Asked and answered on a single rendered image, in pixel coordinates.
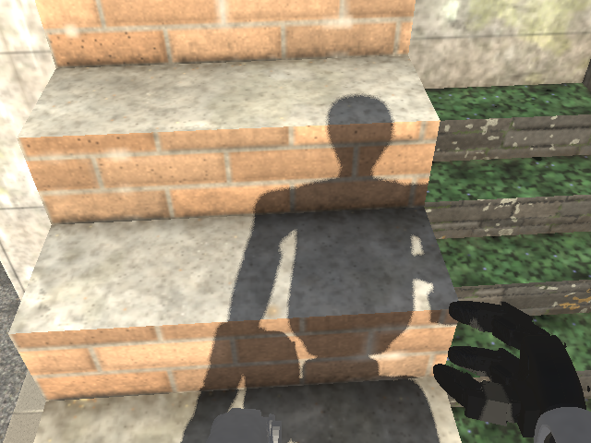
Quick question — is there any robot left thigh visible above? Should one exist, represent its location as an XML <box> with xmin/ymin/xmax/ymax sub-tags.
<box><xmin>206</xmin><ymin>408</ymin><xmax>282</xmax><ymax>443</ymax></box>

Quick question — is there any robot right hand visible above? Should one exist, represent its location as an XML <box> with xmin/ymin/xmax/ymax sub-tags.
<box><xmin>433</xmin><ymin>301</ymin><xmax>590</xmax><ymax>437</ymax></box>

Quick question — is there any right robot forearm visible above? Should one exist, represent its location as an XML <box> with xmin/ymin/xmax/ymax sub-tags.
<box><xmin>534</xmin><ymin>407</ymin><xmax>591</xmax><ymax>443</ymax></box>

